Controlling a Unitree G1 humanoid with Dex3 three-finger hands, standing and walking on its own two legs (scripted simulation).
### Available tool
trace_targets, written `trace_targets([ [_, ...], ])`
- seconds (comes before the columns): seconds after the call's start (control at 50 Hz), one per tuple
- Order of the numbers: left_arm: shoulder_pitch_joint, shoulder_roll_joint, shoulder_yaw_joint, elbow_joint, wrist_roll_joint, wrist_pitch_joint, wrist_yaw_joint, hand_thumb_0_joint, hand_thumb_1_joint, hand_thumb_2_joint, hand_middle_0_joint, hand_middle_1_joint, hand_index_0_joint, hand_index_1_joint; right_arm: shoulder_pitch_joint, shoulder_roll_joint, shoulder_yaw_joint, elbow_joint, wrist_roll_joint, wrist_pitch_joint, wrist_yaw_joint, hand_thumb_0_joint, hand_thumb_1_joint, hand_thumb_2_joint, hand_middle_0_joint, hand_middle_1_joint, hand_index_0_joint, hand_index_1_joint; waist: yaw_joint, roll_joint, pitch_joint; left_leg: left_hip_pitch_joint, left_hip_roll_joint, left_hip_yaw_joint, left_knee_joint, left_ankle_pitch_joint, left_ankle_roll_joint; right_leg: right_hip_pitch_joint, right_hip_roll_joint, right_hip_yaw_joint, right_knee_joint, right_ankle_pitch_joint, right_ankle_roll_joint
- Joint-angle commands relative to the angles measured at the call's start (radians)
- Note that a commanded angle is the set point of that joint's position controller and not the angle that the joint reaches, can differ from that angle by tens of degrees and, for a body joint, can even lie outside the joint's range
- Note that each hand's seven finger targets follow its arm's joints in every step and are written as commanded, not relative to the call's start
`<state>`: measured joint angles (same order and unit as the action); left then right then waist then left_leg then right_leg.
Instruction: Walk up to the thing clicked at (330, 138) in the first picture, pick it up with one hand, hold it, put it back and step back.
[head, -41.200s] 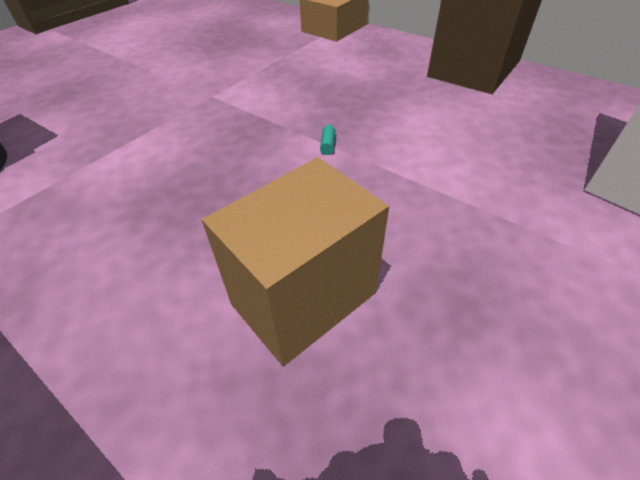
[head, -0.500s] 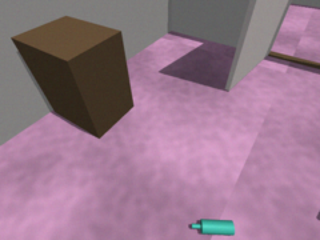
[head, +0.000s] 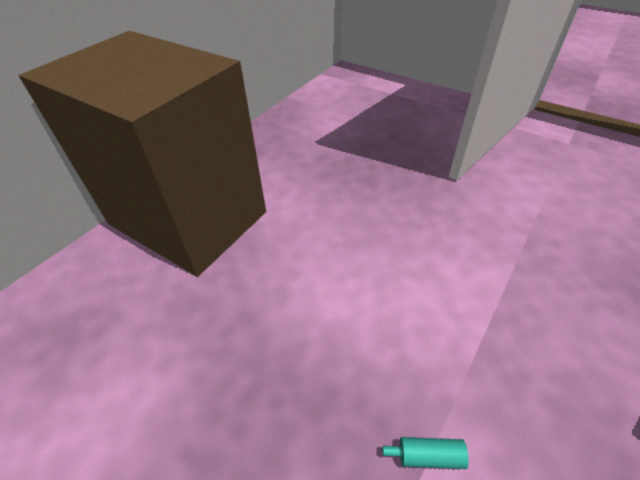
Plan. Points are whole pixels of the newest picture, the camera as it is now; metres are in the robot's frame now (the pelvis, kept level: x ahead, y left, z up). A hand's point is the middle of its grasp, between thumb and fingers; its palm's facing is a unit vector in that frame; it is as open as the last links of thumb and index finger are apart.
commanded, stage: stand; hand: right
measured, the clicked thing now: (423, 452) +0.36 -0.25 -0.75
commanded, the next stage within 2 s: rise first in 1.90 s
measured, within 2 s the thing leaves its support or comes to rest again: neither
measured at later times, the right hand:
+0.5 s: hand out of the picture +0.08 -0.25 -0.16, palm faces -0.03 +0.94 -0.35, open 7.3 cm
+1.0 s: hand out of the picture +0.08 -0.25 -0.16, palm faces -0.03 +0.94 -0.34, open 7.3 cm
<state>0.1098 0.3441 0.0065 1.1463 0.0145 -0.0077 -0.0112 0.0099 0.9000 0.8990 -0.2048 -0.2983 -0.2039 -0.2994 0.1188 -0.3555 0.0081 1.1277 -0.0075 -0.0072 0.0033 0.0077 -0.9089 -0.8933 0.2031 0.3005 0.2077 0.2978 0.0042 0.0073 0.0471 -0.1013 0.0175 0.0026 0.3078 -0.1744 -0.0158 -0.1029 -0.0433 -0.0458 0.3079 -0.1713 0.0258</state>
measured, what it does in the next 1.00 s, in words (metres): stands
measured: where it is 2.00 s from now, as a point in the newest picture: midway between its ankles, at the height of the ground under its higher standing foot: outside the picture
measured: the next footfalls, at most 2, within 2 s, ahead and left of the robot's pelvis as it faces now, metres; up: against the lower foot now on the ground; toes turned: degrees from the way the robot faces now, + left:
none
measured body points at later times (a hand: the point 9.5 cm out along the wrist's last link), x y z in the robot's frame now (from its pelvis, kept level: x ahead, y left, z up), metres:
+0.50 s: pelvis +0.01 +0.00 +0.00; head +0.02 +0.00 +0.45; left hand +0.08 +0.30 -0.13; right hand +0.08 -0.30 -0.13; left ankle +0.00 +0.13 -0.75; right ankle +0.00 -0.13 -0.75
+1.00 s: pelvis +0.01 +0.00 +0.00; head +0.02 +0.00 +0.45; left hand +0.08 +0.30 -0.13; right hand +0.08 -0.30 -0.13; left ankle +0.00 +0.13 -0.75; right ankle +0.00 -0.13 -0.75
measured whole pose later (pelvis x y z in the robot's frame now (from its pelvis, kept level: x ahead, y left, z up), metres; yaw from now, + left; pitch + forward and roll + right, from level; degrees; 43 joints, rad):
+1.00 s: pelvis +0.01 +0.00 +0.00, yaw +0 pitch -2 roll +0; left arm 0.11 0.35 0.01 1.13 0.01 -0.01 -0.01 0.01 0.90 0.90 -0.20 -0.30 -0.20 -0.30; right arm 0.12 -0.35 0.00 1.12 -0.01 -0.01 0.00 0.01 -0.91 -0.89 0.20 0.30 0.21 0.30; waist 0.00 0.00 0.05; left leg -0.09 0.02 0.01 0.31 -0.19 -0.01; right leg -0.09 -0.05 -0.04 0.30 -0.18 0.03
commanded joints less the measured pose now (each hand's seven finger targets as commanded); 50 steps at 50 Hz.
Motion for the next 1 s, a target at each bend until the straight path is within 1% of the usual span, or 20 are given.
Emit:
trace_targets([
  [0.0,-0.041,0.218,0.036,-0.06,-0.004,-0.018,0.016,0.0,0.9,0.9,-0.2,-0.3,-0.2,-0.3,-0.031,-0.22,-0.043,-0.056,-0.001,-0.02,-0.013,0.0,-0.9,-0.9,0.2,0.3,0.2,0.3,-0.003,-0.022,-0.07,-0.014,0.117,-0.087,-0.039,0.128,0.037,0.036,-0.106,0.089,-0.046,0.117,-0.035],
  [0.02,-0.043,0.218,0.034,-0.058,-0.005,-0.019,0.016,0.0,0.9,0.9,-0.2,-0.3,-0.2,-0.3,-0.024,-0.212,-0.041,-0.053,0.0,-0.021,-0.012,0.0,-0.9,-0.9,0.2,0.3,0.2,0.3,-0.006,-0.026,-0.062,-0.017,0.115,-0.083,-0.043,0.128,0.033,0.028,-0.103,0.089,-0.048,0.116,-0.034],
  [0.04,-0.034,0.208,0.032,-0.058,-0.003,-0.02,0.015,0.0,0.9,0.9,-0.2,-0.3,-0.2,-0.3,-0.03,-0.221,-0.043,-0.053,0.002,-0.021,-0.012,0.0,-0.9,-0.9,0.2,0.3,0.2,0.3,-0.001,-0.012,-0.061,-0.011,0.116,-0.086,-0.039,0.122,0.036,0.025,-0.104,0.09,-0.054,0.121,-0.032],
  [0.08,-0.034,0.217,0.034,-0.059,-0.003,-0.021,0.016,0.0,0.9,0.9,-0.2,-0.3,-0.2,-0.3,-0.028,-0.214,-0.042,-0.054,0.001,-0.021,-0.011,0.0,-0.9,-0.9,0.2,0.3,0.2,0.3,-0.003,-0.019,-0.064,-0.013,0.117,-0.088,-0.043,0.115,0.035,0.027,-0.103,0.088,-0.051,0.107,-0.033],
  [0.12,-0.04,0.222,0.037,-0.061,-0.004,-0.022,0.016,0.0,0.9,0.9,-0.2,-0.3,-0.2,-0.3,-0.027,-0.214,-0.042,-0.057,-0.003,-0.021,-0.012,0.0,-0.9,-0.9,0.2,0.3,0.2,0.3,-0.005,-0.024,-0.076,-0.013,0.118,-0.084,-0.036,0.139,0.036,0.042,-0.109,0.091,-0.045,0.142,-0.036],
  [0.14,-0.03,0.216,0.034,-0.061,-0.003,-0.022,0.017,0.0,0.9,0.9,-0.2,-0.3,-0.2,-0.3,-0.03,-0.215,-0.044,-0.055,-0.001,-0.02,-0.011,0.0,-0.9,-0.9,0.2,0.3,0.2,0.3,-0.001,-0.015,-0.069,-0.005,0.12,-0.087,-0.041,0.139,0.035,0.028,-0.102,0.086,-0.048,0.126,-0.035],
  [0.2,-0.037,0.218,0.035,-0.062,-0.005,-0.022,0.018,0.0,0.9,0.9,-0.2,-0.3,-0.2,-0.3,-0.029,-0.217,-0.044,-0.056,-0.001,-0.02,-0.013,0.0,-0.9,-0.9,0.2,0.3,0.2,0.3,-0.002,-0.012,-0.061,-0.017,0.115,-0.081,-0.035,0.132,0.034,0.034,-0.106,0.093,-0.05,0.137,-0.032],
  [0.24,-0.032,0.215,0.034,-0.063,-0.004,-0.02,0.018,0.0,0.9,0.9,-0.2,-0.3,-0.2,-0.3,-0.038,-0.217,-0.044,-0.058,-0.001,-0.021,-0.013,0.0,-0.9,-0.9,0.2,0.3,0.2,0.3,0.0,-0.004,-0.066,-0.013,0.12,-0.084,-0.039,0.135,0.035,0.032,-0.106,0.089,-0.046,0.13,-0.037],
  [0.3,-0.037,0.215,0.034,-0.065,-0.004,-0.022,0.017,0.0,0.9,0.9,-0.2,-0.3,-0.2,-0.3,-0.027,-0.214,-0.043,-0.057,0.0,-0.023,-0.013,0.0,-0.9,-0.9,0.2,0.3,0.2,0.3,-0.003,-0.004,-0.071,-0.017,0.118,-0.08,-0.035,0.153,0.033,0.043,-0.106,0.091,-0.044,0.157,-0.033],
  [0.46,-0.036,0.217,0.037,-0.064,-0.006,-0.018,0.016,0.0,0.9,0.9,-0.2,-0.3,-0.2,-0.3,-0.027,-0.215,-0.042,-0.058,-0.001,-0.025,-0.014,0.0,-0.9,-0.9,0.2,0.3,0.2,0.3,0.0,-0.003,-0.079,-0.004,0.123,-0.083,-0.04,0.173,0.034,0.049,-0.106,0.086,-0.034,0.152,-0.037],
  [0.48,-0.035,0.214,0.036,-0.068,-0.005,-0.018,0.016,0.0,0.9,0.9,-0.2,-0.3,-0.2,-0.3,-0.027,-0.217,-0.042,-0.061,-0.002,-0.026,-0.015,0.0,-0.9,-0.9,0.2,0.3,0.2,0.3,0.002,-0.003,-0.091,-0.003,0.124,-0.081,-0.037,0.191,0.034,0.058,-0.106,0.084,-0.031,0.167,-0.037],
  [0.5,-0.036,0.215,0.037,-0.067,-0.005,-0.019,0.017,0.0,0.9,0.9,-0.2,-0.3,-0.2,-0.3,-0.03,-0.223,-0.045,-0.061,-0.001,-0.026,-0.016,0.0,-0.9,-0.9,0.2,0.3,0.2,0.3,0.003,-0.002,-0.084,-0.011,0.122,-0.082,-0.032,0.194,0.035,0.058,-0.104,0.085,-0.035,0.173,-0.033],
  [0.56,-0.038,0.217,0.037,-0.067,-0.005,-0.017,0.018,0.0,0.9,0.9,-0.2,-0.3,-0.2,-0.3,-0.034,-0.217,-0.044,-0.061,-0.001,-0.025,-0.016,0.0,-0.9,-0.9,0.2,0.3,0.2,0.3,0.0,-0.01,-0.084,-0.002,0.123,-0.081,-0.034,0.199,0.035,0.053,-0.107,0.083,-0.03,0.179,-0.036],
  [0.64,-0.045,0.214,0.036,-0.068,-0.005,-0.017,0.017,0.0,0.9,0.9,-0.2,-0.3,-0.2,-0.3,-0.026,-0.214,-0.042,-0.059,0.0,-0.026,-0.016,0.0,-0.9,-0.9,0.2,0.3,0.2,0.3,-0.004,-0.005,-0.072,-0.005,0.12,-0.076,-0.038,0.187,0.033,0.051,-0.107,0.085,-0.032,0.173,-0.033],
  [0.66,-0.033,0.215,0.037,-0.068,-0.004,-0.018,0.019,0.0,0.9,0.9,-0.2,-0.3,-0.2,-0.3,-0.032,-0.215,-0.044,-0.06,-0.001,-0.025,-0.016,0.0,-0.9,-0.9,0.2,0.3,0.2,0.3,0.002,-0.005,-0.08,0.004,0.125,-0.085,-0.041,0.188,0.034,0.047,-0.106,0.081,-0.032,0.159,-0.036],
  [0.82,-0.038,0.215,0.035,-0.069,-0.005,-0.018,0.019,0.0,0.9,0.9,-0.2,-0.3,-0.2,-0.3,-0.031,-0.216,-0.047,-0.061,-0.002,-0.022,-0.014,0.0,-0.899,-0.9,0.2,0.3,0.2,0.3,-0.003,-0.017,-0.069,0.0,0.121,-0.079,-0.041,0.162,0.036,0.038,-0.105,0.084,-0.043,0.144,-0.033],
  [0.86,-0.037,0.216,0.036,-0.069,-0.005,-0.019,0.018,0.0,0.9,0.9,-0.2,-0.3,-0.2,-0.3,-0.029,-0.212,-0.045,-0.061,-0.001,-0.023,-0.013,0.0,-0.899,-0.9,0.2,0.3,0.2,0.3,-0.002,-0.014,-0.068,-0.01,0.118,-0.079,-0.04,0.167,0.035,0.047,-0.105,0.085,-0.041,0.157,-0.033],
  [0.9,-0.038,0.214,0.036,-0.067,-0.004,-0.02,0.018,0.0,0.9,0.9,-0.2,-0.3,-0.2,-0.3,-0.03,-0.216,-0.045,-0.06,0.0,-0.023,-0.013,0.0,-0.899,-0.9,0.2,0.3,0.2,0.3,-0.001,-0.004,-0.061,-0.015,0.117,-0.081,-0.045,0.145,0.036,0.046,-0.106,0.088,-0.045,0.137,-0.03],
  [0.94,-0.037,0.224,0.04,-0.069,-0.003,-0.019,0.019,0.0,0.9,0.9,-0.2,-0.3,-0.2,-0.3,-0.032,-0.215,-0.047,-0.065,-0.003,-0.023,-0.014,0.0,-0.899,-0.9,0.2,0.3,0.2,0.3,-0.003,-0.014,-0.083,-0.001,0.122,-0.085,-0.04,0.169,0.039,0.052,-0.108,0.083,-0.034,0.147,-0.036],
  [0.98,-0.04,0.217,0.038,-0.07,-0.004,-0.018,0.018,0.0,0.9,0.9,-0.2,-0.3,-0.2,-0.3,-0.029,-0.216,-0.047,-0.063,-0.002,-0.023,-0.015,0.0,-0.899,-0.9,0.2,0.3,0.2,0.3,-0.003,-0.011,-0.072,-0.003,0.118,-0.08,-0.038,0.174,0.038,0.048,-0.105,0.086,-0.04,0.156,-0.033],
])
